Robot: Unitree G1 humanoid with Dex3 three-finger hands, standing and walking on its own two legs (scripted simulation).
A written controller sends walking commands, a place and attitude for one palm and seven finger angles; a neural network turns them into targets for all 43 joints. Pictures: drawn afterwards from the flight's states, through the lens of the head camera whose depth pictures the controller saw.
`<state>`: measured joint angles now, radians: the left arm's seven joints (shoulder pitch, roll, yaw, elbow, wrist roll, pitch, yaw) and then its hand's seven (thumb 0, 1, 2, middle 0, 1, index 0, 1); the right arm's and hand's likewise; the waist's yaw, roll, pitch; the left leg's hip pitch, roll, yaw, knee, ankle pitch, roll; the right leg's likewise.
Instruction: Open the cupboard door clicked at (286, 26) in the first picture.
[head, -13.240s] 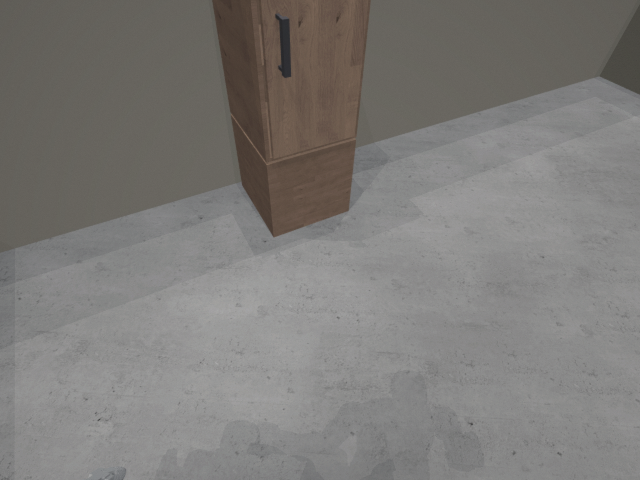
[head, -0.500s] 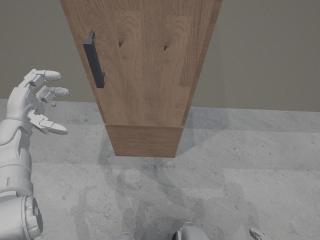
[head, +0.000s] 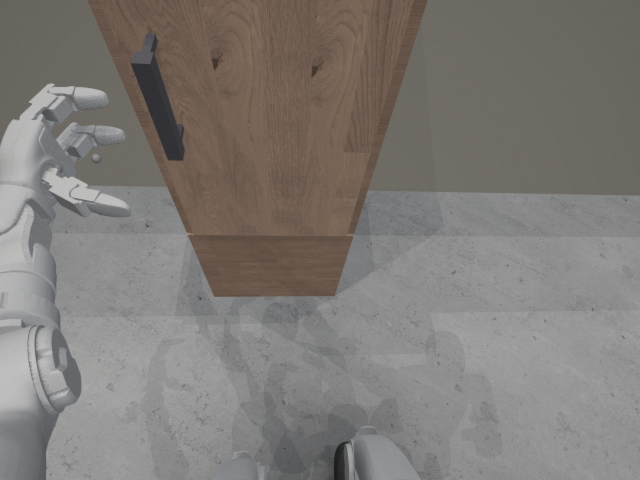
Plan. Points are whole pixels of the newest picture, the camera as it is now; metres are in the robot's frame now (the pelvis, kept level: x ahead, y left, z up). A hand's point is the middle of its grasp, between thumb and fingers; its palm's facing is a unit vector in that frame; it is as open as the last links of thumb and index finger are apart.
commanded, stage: move the hooked fingers beside the handle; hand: left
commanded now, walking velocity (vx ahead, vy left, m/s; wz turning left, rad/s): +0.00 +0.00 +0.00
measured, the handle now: (164, 102) +0.57 +0.18 +0.09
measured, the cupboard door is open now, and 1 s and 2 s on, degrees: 0 0 0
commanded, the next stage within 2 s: slide the fingers in behind the handle in 1.10 s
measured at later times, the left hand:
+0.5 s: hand (115, 124) +0.53 +0.24 +0.09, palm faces -0.03 -1.00 -0.02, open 13.9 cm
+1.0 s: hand (118, 127) +0.53 +0.23 +0.08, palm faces -0.02 -1.00 -0.02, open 14.0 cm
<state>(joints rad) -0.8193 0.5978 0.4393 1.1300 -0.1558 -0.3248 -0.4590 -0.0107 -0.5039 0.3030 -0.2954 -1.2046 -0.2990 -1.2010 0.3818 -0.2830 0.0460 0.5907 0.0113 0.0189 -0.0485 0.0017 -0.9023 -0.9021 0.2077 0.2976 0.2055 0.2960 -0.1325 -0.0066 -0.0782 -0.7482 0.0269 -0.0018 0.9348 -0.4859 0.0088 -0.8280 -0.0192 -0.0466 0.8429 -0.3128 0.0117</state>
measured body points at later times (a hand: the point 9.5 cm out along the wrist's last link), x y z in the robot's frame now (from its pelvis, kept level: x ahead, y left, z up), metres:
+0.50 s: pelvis +0.01 +0.00 -0.01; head +0.16 +0.02 +0.42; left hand +0.53 +0.29 +0.09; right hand -0.03 -0.26 -0.10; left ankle -0.03 +0.11 -0.69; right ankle +0.05 -0.13 -0.69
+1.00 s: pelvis +0.02 +0.00 +0.00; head +0.16 +0.03 +0.42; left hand +0.53 +0.29 +0.09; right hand +0.02 -0.26 -0.11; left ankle -0.03 +0.11 -0.69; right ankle +0.05 -0.13 -0.69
